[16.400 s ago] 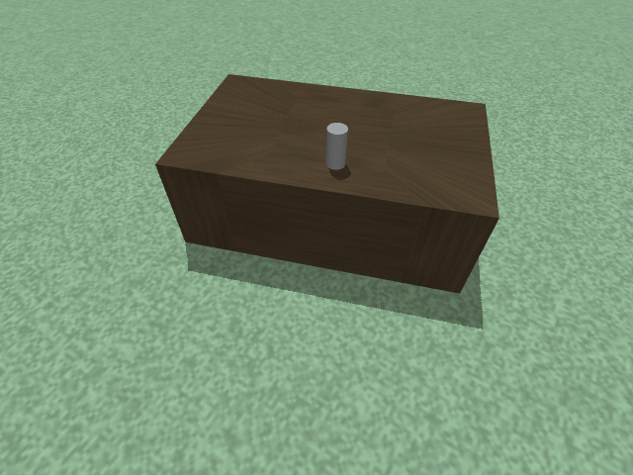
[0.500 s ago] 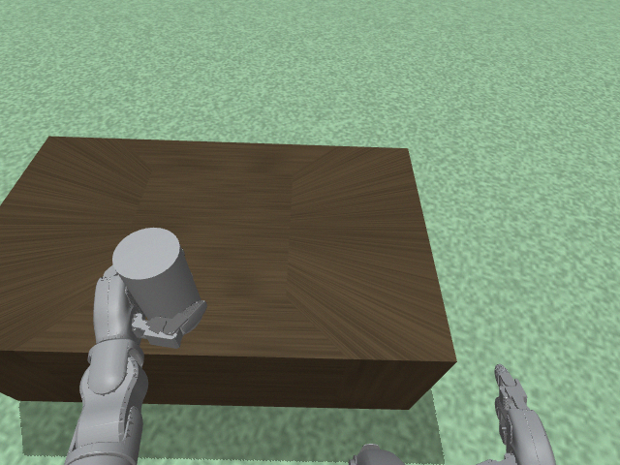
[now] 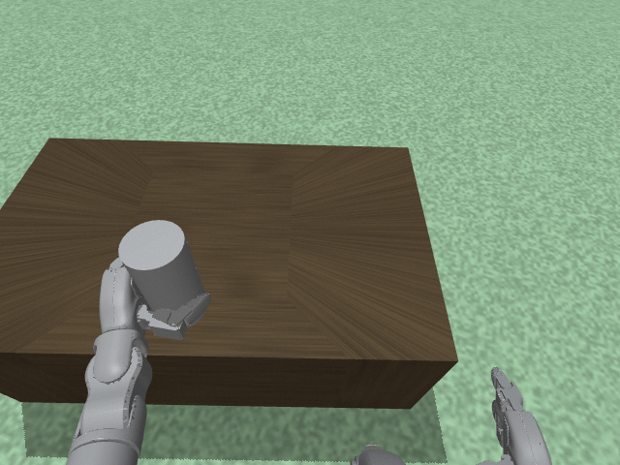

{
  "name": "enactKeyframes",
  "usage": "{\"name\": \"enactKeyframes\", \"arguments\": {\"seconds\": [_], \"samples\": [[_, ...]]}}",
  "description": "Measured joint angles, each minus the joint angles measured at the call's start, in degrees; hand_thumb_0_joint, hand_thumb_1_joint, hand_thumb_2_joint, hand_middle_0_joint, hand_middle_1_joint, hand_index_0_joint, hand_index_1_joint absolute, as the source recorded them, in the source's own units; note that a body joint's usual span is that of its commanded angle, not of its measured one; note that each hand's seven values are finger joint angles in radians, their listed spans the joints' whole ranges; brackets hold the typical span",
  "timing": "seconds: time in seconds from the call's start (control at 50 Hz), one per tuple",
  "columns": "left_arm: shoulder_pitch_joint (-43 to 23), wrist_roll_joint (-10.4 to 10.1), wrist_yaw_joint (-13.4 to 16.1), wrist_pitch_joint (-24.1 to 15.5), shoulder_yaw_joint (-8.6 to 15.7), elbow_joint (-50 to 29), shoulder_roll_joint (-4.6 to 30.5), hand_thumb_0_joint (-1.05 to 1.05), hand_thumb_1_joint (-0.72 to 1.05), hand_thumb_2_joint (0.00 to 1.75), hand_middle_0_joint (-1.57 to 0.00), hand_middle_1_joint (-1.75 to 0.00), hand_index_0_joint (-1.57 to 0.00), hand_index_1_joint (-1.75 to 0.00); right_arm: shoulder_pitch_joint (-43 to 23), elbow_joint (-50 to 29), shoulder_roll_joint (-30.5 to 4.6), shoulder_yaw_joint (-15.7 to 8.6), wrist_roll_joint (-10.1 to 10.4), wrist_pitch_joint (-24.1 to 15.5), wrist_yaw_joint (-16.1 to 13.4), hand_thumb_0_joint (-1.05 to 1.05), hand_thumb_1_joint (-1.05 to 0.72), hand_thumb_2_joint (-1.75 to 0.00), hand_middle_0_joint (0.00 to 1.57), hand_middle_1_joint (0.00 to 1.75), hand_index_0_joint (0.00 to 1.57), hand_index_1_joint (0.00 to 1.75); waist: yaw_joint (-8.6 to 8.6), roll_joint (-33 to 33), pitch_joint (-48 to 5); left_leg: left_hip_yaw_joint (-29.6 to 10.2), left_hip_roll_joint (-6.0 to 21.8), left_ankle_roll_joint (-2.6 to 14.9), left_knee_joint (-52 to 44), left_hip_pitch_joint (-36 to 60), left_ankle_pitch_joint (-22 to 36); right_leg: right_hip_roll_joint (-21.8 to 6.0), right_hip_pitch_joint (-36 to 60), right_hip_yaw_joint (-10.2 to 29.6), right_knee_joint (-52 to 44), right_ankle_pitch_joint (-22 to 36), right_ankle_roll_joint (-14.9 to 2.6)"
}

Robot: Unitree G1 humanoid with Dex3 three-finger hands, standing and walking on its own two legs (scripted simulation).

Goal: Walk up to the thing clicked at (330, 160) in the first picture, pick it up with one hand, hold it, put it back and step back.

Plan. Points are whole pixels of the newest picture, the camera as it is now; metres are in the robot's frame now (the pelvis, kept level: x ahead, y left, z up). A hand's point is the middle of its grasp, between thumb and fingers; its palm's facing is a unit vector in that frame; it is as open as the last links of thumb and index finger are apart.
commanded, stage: hold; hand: left
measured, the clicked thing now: (168, 278) +0.34 +0.18 +0.06
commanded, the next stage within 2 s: crouch in 1.10 s
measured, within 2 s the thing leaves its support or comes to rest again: neither
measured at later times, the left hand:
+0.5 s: hand (167, 288) +0.33 +0.18 +0.05, palm faces +0.16 -0.99 -0.01, open 9.7 cm
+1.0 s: hand (167, 292) +0.33 +0.18 +0.04, palm faces +0.17 -0.99 -0.01, open 9.7 cm
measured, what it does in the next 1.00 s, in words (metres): stands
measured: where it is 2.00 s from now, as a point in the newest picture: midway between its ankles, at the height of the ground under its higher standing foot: outside the picture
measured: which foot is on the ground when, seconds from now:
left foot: down 0.00-1.00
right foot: down 0.00-1.00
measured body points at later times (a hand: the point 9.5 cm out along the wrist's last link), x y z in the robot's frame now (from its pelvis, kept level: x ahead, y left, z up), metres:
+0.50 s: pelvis +0.00 +0.00 +0.00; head +0.04 +0.01 +0.45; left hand +0.32 +0.23 +0.05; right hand +0.16 -0.25 -0.04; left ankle -0.02 +0.12 -0.70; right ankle +0.05 -0.14 -0.70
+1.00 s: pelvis +0.00 +0.00 +0.00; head +0.05 +0.01 +0.45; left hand +0.32 +0.23 +0.04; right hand +0.16 -0.25 -0.04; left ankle -0.02 +0.12 -0.70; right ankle +0.05 -0.14 -0.70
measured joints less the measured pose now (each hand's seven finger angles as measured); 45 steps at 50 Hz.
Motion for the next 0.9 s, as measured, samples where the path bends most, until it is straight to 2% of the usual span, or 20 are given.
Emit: {"name": "enactKeyframes", "arguments": {"seconds": [0.24,0.34,0.52,0.7,0.9], "samples": [[1.85,0.02,-0.34,-2.09,1.06,0.27,0.28,-0.02,-0.37,1.13,-0.73,-1.01,-0.76,-1.02,-0.39,-0.07,0.09,-0.21,-0.13,0.05,0.13,-0.01,0.52,-0.06,0.05,0.05,0.06,0.05,-0.11,-0.46,0.19,-0.3,0.03,-0.11,0.23,-0.15,-0.05,0.0,-0.06,-0.28,0.28,-0.17,-0.12],[1.53,-0.14,-0.58,-2.22,0.76,0.5,0.68,-0.02,-0.37,1.13,-0.73,-1.01,-0.75,-1.02,-0.52,-0.15,0.03,0.08,-0.21,-0.62,0.02,-0.01,0.52,-0.06,0.05,0.05,0.06,0.05,-0.04,-0.39,0.17,-0.53,-0.04,-0.09,0.53,-0.47,-0.07,-0.1,-0.19,-0.49,0.39,-0.17,-0.1],[-0.22,-0.15,-0.31,-1.17,0.05,0.08,0.56,-0.02,-0.37,1.13,-0.73,-1.01,-0.75,-1.02,0.06,-0.11,0.16,0.26,0.03,-1.02,-0.04,-0.01,0.52,-0.06,0.05,0.05,0.06,0.05,-0.03,-0.08,0.05,-0.44,-0.15,0.16,0.06,0.24,0.09,-0.17,0.64,-0.4,-0.33,0.13,0.12],[-2.71,-0.04,0.12,-0.39,0.24,2.88,0.51,-0.02,-0.37,1.13,-0.73,-1.01,-0.76,-1.02,-0.27,0.76,-0.05,-0.09,0.12,-0.51,0.06,-0.01,0.52,-0.06,0.05,0.05,0.06,0.05,-0.19,-0.18,0.15,-0.01,-0.14,0.28,-0.62,0.66,0.36,-0.09,0.92,0.01,-1.07,0.56,0.26],[0.32,0.22,0.02,-1.49,0.08,1.33,-0.01,-0.02,-0.37,1.13,-0.73,-1.01,-0.76,-1.02,-0.26,0.19,-0.07,-0.14,-0.04,-0.46,0.32,-0.01,0.52,-0.06,0.05,0.05,0.06,0.05,-0.25,-0.32,0.22,-0.05,-0.08,0.26,-0.5,0.5,0.11,-0.03,0.74,-0.03,-0.91,0.3,0.25]]}}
